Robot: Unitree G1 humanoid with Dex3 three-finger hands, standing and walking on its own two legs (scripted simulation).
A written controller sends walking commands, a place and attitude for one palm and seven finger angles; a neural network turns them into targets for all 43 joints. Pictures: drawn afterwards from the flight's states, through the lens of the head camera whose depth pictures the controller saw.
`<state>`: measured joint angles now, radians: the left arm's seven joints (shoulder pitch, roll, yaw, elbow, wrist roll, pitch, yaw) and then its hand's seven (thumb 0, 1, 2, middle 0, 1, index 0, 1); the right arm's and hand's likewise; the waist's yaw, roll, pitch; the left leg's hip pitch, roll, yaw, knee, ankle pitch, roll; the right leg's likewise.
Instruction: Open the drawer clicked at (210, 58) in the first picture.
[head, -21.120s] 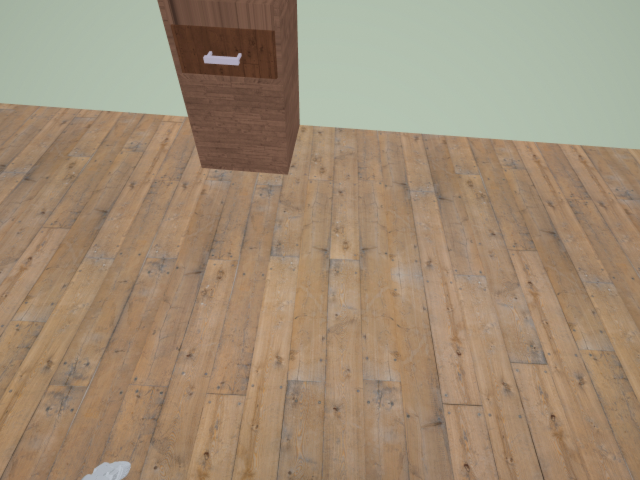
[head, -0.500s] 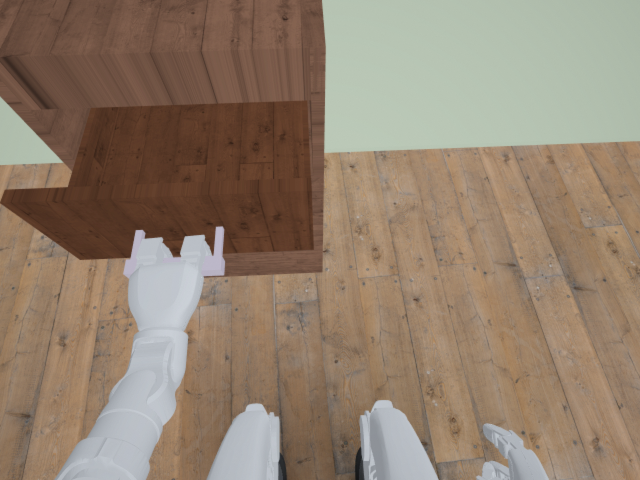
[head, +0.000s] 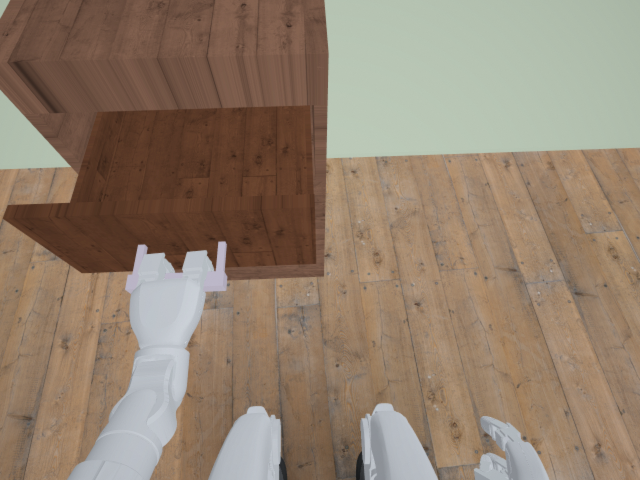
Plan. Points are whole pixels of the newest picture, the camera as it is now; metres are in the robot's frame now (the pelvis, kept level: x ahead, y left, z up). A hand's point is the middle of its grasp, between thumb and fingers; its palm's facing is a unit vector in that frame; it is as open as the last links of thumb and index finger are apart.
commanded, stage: pull the drawer open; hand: left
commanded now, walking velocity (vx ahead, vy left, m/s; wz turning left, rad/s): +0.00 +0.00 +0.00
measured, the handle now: (179, 267) +0.40 +0.21 -0.06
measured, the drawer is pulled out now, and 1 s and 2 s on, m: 0.17 0.19 0.22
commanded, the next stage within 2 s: none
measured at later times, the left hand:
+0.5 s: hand (183, 322) +0.32 +0.20 -0.08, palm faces -0.04 -0.04 -1.00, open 6.0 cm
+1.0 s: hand (182, 332) +0.31 +0.20 -0.08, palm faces -0.04 -0.04 -1.00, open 6.0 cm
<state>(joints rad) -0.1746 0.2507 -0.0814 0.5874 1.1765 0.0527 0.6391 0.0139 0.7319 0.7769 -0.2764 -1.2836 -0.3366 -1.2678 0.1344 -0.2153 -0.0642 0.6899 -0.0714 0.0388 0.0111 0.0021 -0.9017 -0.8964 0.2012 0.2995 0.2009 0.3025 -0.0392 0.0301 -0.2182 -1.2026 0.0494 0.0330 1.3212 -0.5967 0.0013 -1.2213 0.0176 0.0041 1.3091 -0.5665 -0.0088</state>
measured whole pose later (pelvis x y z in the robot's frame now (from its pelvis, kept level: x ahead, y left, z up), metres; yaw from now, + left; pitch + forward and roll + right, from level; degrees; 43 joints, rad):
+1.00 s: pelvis +0.00 +0.00 +0.00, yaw +0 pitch +27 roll +0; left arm -0.08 0.24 -0.09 0.51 1.18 0.05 0.65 0.02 0.73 0.79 -0.27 -1.28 -0.34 -1.27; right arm 0.12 -0.21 -0.06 0.67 -0.07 0.04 0.01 0.00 -0.90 -0.90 0.20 0.30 0.20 0.30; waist -0.03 0.03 -0.22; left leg -1.20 0.05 0.03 1.33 -0.60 0.00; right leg -1.22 0.02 0.00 1.32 -0.57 -0.01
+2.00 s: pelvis +0.00 -0.01 +0.00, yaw +0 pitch +27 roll +0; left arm 0.03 0.23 -0.11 0.42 1.19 0.06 0.66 0.02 0.72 0.79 -0.27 -1.28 -0.34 -1.28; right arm 0.09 -0.21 -0.05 0.66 -0.07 0.04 0.01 0.00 -0.90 -0.90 0.20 0.30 0.20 0.30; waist -0.01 0.02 -0.22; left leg -1.19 0.05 0.03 1.33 -0.61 -0.01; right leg -1.21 0.02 0.00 1.33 -0.59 -0.02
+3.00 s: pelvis +0.00 -0.01 -0.01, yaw +0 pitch +26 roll +1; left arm 0.10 0.23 -0.10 0.36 1.19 0.03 0.67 0.02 0.72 0.79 -0.26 -1.29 -0.34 -1.27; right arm 0.08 -0.21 -0.05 0.65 -0.07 0.04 0.00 0.00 -0.90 -0.90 0.20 0.30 0.20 0.30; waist -0.01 0.02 -0.22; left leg -1.19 0.05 0.03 1.35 -0.62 -0.01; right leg -1.22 0.02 0.01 1.36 -0.59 -0.02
